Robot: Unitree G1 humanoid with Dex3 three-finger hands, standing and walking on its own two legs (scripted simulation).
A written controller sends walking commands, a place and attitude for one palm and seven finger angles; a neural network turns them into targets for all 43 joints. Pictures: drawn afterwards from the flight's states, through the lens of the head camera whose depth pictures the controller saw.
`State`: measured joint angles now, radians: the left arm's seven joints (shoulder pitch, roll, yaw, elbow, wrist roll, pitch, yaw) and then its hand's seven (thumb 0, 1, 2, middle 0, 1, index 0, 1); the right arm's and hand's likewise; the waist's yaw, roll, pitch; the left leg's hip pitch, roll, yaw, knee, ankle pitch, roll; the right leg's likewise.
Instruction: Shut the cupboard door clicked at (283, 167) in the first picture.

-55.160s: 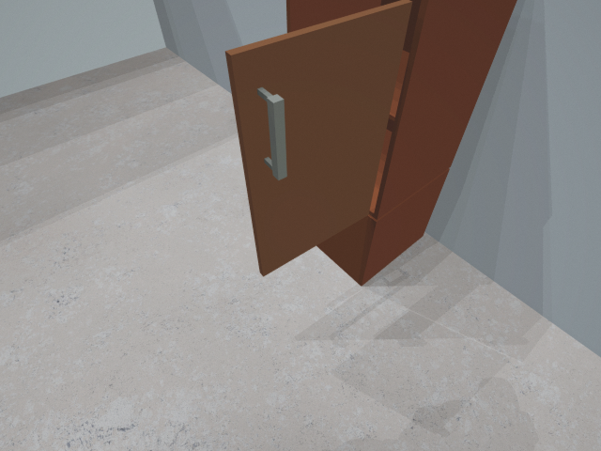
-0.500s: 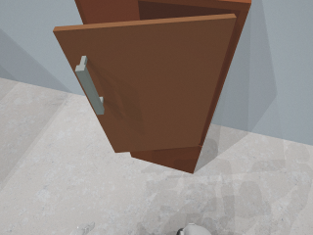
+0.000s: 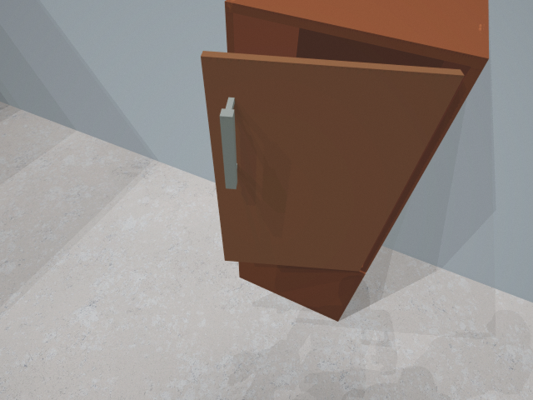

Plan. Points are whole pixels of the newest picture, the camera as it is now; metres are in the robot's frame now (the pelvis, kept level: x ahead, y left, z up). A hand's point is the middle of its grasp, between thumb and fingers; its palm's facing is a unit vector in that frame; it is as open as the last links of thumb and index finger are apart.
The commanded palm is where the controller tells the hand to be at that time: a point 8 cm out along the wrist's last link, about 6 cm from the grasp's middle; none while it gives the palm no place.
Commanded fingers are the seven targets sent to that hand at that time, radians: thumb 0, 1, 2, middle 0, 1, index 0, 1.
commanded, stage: come to a stop and stand still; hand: left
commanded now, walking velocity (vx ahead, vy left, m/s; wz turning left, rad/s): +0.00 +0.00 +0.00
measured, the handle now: (231, 145) +0.49 +0.13 +0.11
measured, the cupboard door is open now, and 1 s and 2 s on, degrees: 21 21 21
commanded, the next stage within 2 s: look again from close up in 0.80 s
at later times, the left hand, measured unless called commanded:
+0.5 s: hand out of the picture -0.02 +0.22 -0.17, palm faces +0.00 -0.98 -0.19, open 7.3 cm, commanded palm none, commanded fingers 0.00 0.90 0.90 -0.20 -0.30 -0.20 -0.30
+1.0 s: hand out of the picture -0.08 +0.20 -0.17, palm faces +0.00 -0.99 -0.15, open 7.4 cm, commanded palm none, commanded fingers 0.00 0.90 0.90 -0.20 -0.30 -0.20 -0.30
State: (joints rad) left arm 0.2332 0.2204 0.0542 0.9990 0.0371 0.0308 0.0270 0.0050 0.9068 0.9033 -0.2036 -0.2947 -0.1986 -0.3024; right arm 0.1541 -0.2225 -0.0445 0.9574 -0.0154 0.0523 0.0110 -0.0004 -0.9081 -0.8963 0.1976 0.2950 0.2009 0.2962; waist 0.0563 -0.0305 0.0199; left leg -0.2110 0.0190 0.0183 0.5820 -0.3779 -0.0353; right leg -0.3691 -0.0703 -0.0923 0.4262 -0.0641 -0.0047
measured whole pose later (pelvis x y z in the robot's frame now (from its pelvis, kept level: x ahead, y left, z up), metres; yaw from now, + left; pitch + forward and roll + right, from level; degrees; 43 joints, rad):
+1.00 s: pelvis -0.06 +0.04 +0.00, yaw +0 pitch -1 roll -1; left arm 0.32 0.12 -0.03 1.13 0.02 -0.03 0.04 0.01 0.91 0.90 -0.20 -0.29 -0.20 -0.30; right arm 0.30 -0.15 0.01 1.09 -0.02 -0.01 -0.02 0.00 -0.91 -0.90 0.20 0.30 0.20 0.30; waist -0.01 0.00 0.04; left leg -0.23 -0.02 0.04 0.48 -0.24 0.05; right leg -0.19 0.01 0.01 0.45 -0.25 0.00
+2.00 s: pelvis +0.02 -0.01 +0.00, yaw +1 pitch +2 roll +0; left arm 0.38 0.15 0.02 1.07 0.04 -0.01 0.03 0.00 0.91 0.90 -0.20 -0.29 -0.20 -0.30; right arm 0.24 -0.14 -0.02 1.09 -0.02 0.01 -0.04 0.01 -0.91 -0.90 0.20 0.30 0.20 0.30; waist 0.03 -0.03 0.05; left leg -0.41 0.02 0.06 0.96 -0.52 0.02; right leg -0.12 0.07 -0.04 0.47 -0.38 -0.09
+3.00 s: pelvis +0.06 -0.15 +0.01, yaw +3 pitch +0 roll +3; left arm 0.26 0.15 0.03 1.00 0.02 -0.01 0.05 0.00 0.92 0.90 -0.20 -0.29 -0.20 -0.30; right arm 0.16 -0.20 -0.06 1.00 -0.03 0.09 0.00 0.00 -0.91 -0.90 0.20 0.30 0.20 0.30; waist 0.04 0.00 0.06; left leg -0.49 -0.02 0.00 1.12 -0.36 -0.07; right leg -0.25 -0.03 -0.10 0.45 -0.21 -0.08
